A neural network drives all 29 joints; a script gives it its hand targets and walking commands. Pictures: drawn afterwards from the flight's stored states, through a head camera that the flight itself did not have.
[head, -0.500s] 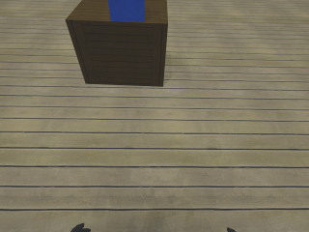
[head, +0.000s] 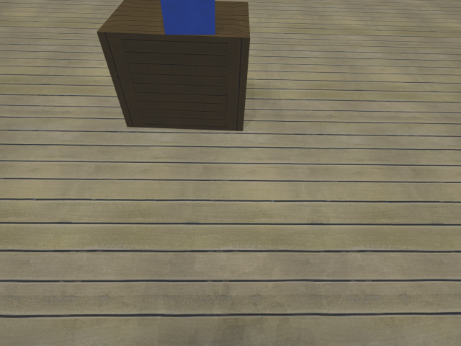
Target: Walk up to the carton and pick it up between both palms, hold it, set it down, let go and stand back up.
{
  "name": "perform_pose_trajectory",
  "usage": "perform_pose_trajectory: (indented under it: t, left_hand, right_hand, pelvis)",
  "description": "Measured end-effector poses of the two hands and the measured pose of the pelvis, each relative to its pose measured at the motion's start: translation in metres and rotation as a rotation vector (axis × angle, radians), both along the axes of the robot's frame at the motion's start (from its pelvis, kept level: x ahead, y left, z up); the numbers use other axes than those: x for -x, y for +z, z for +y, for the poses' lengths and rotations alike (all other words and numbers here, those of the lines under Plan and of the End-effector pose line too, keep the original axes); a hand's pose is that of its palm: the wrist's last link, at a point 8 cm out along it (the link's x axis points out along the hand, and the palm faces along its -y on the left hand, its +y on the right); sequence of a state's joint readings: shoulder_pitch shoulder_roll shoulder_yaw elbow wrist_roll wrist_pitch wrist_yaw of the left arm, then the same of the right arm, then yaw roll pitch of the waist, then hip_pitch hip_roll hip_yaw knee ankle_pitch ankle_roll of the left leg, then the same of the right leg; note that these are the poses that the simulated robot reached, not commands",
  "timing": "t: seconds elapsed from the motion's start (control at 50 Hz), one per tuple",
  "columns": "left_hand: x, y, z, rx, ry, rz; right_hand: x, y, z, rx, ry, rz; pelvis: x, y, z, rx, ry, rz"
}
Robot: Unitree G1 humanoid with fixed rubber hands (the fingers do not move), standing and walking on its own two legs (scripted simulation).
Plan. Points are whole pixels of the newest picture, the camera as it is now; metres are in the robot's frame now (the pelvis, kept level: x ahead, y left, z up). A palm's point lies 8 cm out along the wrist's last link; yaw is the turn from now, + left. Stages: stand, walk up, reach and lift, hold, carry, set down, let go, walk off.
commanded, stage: stand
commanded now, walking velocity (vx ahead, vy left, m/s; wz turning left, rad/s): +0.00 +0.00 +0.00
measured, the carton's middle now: out of the picture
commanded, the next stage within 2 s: walk up in 1.68 s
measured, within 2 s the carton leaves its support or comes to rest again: neither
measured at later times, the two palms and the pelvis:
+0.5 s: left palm out of the picture +0.01 +0.23 -0.13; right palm out of the picture +0.01 -0.23 -0.13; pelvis +0.00 +0.00 +0.01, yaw +0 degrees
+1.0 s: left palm out of the picture -0.03 +0.21 -0.14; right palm out of the picture -0.04 -0.21 -0.14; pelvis -0.01 +0.00 +0.01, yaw +0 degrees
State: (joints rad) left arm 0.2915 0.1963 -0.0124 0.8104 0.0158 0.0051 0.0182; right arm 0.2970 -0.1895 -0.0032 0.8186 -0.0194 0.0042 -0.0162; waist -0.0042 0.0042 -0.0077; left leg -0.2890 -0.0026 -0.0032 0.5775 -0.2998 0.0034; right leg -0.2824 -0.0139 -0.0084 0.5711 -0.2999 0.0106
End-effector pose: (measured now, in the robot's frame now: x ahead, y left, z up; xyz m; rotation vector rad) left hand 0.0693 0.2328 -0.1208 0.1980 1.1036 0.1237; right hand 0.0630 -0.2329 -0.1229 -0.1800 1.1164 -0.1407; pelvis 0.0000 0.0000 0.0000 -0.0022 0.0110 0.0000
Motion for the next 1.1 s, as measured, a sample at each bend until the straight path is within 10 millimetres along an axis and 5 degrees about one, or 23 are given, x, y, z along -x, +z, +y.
perform_pose_trajectory:
  t: [0.38, 0.78, 1.1]
  left_hand:
    - [0.041, -0.006, 0.003, -0.006, 0.046, 0.135]
    - [0.085, -0.013, -0.018, 0.033, 0.082, 0.274]
    - [0.099, -0.015, -0.029, 0.051, 0.097, 0.323]
  right_hand:
    - [0.034, -0.007, 0.001, -0.007, -0.042, 0.119]
    - [0.086, -0.016, 0.015, -0.052, -0.077, 0.284]
    - [0.103, -0.017, 0.023, -0.071, -0.093, 0.34]
  pelvis:
    - [0.001, 0.006, 0.0, -0.001, -0.002, -0.018]
    - [0.004, 0.009, -0.003, -0.005, 0.0, -0.031]
    - [0.005, 0.01, -0.005, -0.003, -0.001, -0.029]
